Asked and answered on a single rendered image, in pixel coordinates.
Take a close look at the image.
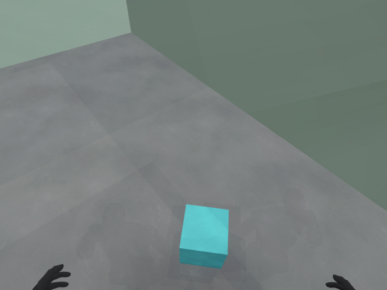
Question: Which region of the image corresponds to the robot right hand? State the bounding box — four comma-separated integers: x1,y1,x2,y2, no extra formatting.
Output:
326,275,355,290

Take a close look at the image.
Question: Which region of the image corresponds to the robot left hand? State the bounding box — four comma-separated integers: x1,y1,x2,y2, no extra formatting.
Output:
32,264,71,290

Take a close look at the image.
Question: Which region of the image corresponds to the carton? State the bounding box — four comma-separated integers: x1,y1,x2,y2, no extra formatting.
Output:
180,204,229,269

